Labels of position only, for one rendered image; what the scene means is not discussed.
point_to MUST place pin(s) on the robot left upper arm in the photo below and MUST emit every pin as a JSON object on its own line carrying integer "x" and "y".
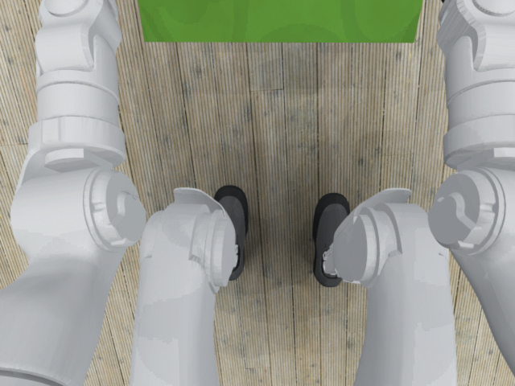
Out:
{"x": 74, "y": 228}

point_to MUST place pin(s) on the robot right forearm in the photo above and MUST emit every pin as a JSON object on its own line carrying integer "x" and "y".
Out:
{"x": 477, "y": 38}

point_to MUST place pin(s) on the right robot thigh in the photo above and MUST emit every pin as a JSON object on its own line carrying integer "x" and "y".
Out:
{"x": 410, "y": 328}

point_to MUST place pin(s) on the carton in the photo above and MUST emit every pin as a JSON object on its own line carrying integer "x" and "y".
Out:
{"x": 280, "y": 21}

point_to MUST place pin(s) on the right robot foot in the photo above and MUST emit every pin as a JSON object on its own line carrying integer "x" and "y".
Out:
{"x": 330, "y": 212}

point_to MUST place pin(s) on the robot right upper arm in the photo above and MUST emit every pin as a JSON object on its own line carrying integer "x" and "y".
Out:
{"x": 473, "y": 214}

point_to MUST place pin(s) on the robot left forearm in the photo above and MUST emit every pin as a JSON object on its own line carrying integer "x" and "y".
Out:
{"x": 77, "y": 90}

